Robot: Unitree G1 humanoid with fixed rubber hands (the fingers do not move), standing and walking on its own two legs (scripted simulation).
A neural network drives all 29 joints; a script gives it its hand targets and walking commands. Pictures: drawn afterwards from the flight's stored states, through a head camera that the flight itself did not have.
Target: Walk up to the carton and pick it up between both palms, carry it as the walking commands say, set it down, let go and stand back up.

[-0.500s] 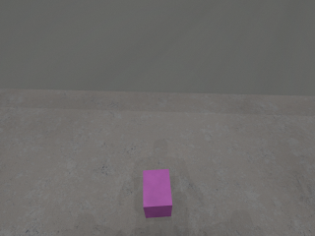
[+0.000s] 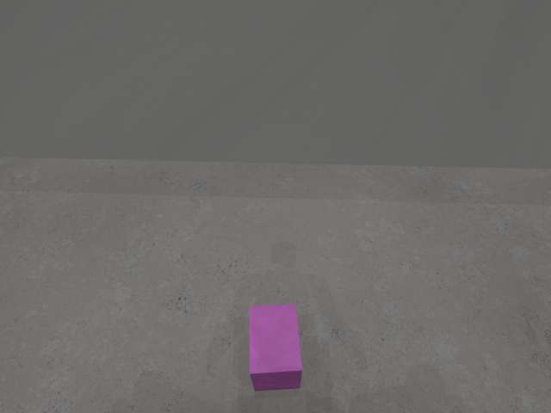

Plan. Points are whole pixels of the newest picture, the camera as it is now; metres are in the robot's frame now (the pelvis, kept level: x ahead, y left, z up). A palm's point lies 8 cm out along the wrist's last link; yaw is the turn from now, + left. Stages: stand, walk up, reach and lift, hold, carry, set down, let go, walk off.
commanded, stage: walk up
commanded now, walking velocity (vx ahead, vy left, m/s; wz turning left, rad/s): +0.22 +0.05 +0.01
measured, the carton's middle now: (275, 347) +0.44 +0.05 -0.66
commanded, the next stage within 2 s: stand in 1.42 s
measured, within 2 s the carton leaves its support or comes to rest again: neither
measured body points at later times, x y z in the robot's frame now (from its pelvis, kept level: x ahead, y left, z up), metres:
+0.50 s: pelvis +0.08 +0.03 +0.00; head +0.10 +0.03 +0.45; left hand +0.17 +0.28 -0.14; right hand +0.14 -0.20 -0.15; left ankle +0.03 +0.11 -0.73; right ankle +0.05 -0.10 -0.73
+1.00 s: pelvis +0.06 +0.02 +0.00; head +0.07 +0.02 +0.45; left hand +0.10 +0.28 -0.14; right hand +0.12 -0.21 -0.16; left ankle +0.03 +0.11 -0.73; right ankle +0.05 -0.10 -0.73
